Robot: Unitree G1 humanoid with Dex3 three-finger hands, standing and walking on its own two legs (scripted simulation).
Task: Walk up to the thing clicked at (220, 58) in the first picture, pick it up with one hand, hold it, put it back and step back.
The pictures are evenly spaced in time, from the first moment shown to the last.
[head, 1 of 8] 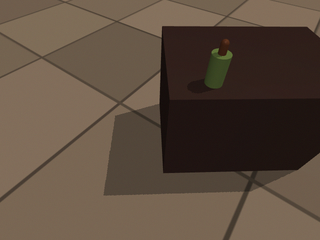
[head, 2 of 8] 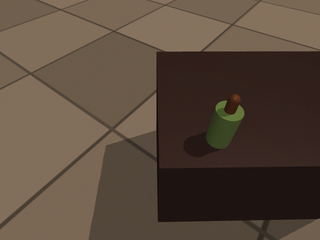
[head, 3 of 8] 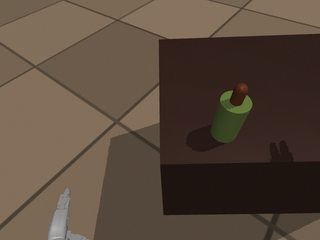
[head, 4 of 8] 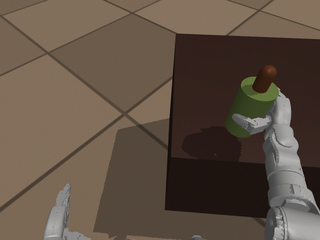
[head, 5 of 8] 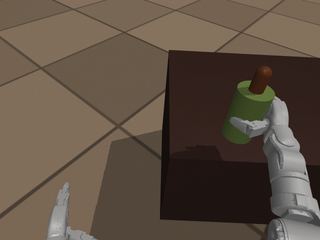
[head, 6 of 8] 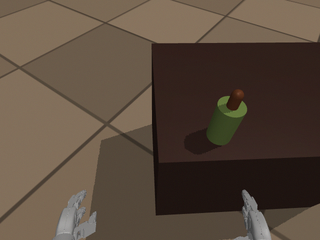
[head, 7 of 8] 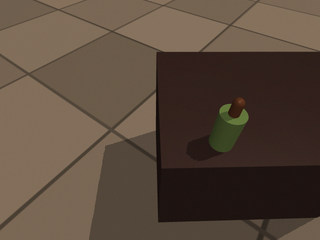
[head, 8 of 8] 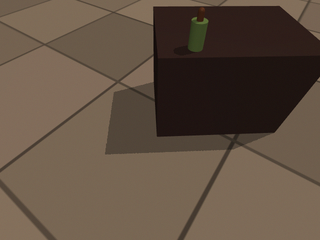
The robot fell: no
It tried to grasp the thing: yes
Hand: right
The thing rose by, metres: 0.21
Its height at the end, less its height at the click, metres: +0.00
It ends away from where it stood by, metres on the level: 0.01
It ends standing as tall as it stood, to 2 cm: yes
